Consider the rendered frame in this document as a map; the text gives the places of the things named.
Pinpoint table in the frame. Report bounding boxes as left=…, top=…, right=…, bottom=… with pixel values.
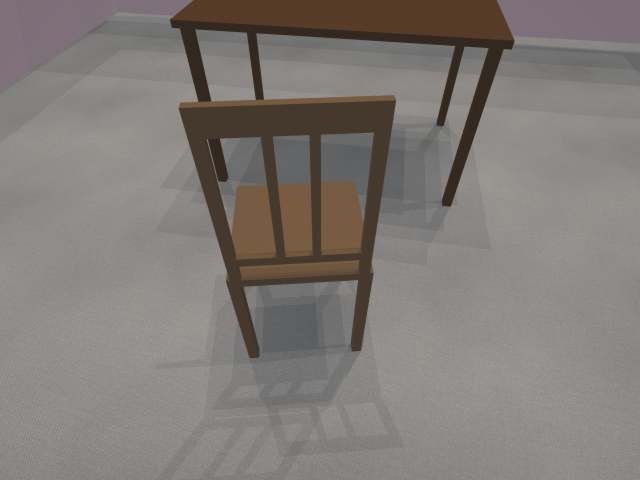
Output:
left=170, top=0, right=515, bottom=207

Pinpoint chair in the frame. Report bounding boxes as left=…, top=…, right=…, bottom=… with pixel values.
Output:
left=179, top=95, right=396, bottom=358

